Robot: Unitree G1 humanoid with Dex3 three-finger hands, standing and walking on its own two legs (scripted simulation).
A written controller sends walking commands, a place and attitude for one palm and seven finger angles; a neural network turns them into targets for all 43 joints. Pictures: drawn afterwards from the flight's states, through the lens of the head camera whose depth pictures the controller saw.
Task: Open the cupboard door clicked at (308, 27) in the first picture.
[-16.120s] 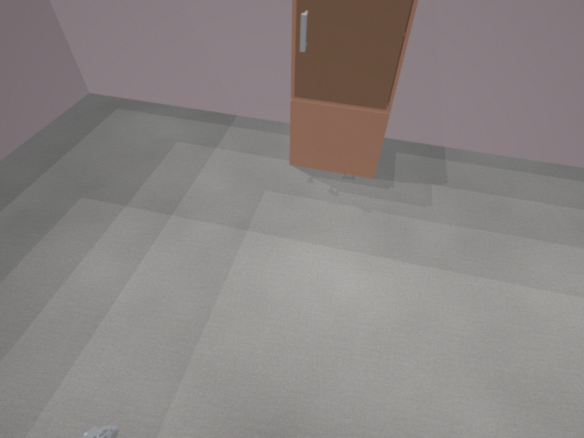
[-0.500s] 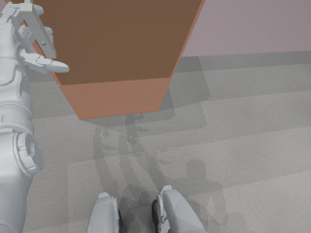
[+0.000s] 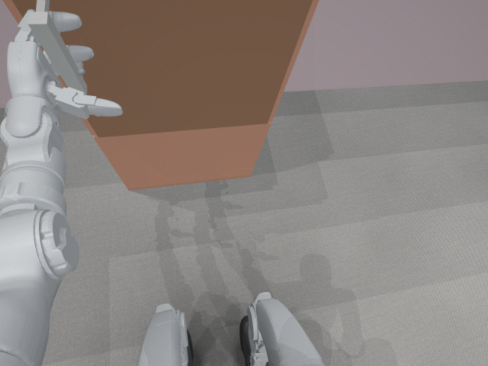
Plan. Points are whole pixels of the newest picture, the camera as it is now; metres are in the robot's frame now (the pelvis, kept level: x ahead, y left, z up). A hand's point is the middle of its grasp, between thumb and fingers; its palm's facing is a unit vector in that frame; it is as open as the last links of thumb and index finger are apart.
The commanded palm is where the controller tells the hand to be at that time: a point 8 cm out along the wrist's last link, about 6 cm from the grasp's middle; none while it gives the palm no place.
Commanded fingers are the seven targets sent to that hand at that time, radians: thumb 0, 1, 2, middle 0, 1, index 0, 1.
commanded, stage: slide the fingers in behind the handle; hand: left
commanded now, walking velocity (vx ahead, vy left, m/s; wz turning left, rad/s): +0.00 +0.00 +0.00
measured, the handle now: (62, 48) +0.60 +0.21 +0.06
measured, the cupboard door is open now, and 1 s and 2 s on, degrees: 0 0 32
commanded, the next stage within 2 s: close the thumb around the handle in 0.22 s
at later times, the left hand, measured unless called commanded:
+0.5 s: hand (79, 72) +0.55 +0.19 +0.06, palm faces +0.05 -1.00 -0.01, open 13.1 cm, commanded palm +0.53 +0.22 +0.06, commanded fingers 0.00 0.06 0.54 -0.34 -1.26 -0.34 -1.26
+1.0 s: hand (81, 72) +0.55 +0.19 +0.06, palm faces +0.04 -1.00 -0.01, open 5.4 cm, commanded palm +0.53 +0.22 +0.06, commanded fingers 0.00 0.90 0.90 -0.40 -1.35 -0.40 -1.35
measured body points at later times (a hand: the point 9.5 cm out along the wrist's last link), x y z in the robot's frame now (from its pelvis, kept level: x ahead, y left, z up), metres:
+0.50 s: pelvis +0.00 +0.00 +0.00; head +0.17 +0.03 +0.41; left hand +0.55 +0.24 +0.06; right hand -0.02 -0.25 -0.11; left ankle +0.02 +0.11 -0.63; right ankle +0.02 -0.12 -0.63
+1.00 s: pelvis +0.00 +0.01 +0.00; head +0.17 +0.04 +0.42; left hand +0.54 +0.24 +0.07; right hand -0.02 -0.25 -0.10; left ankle +0.02 +0.11 -0.63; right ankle +0.02 -0.12 -0.63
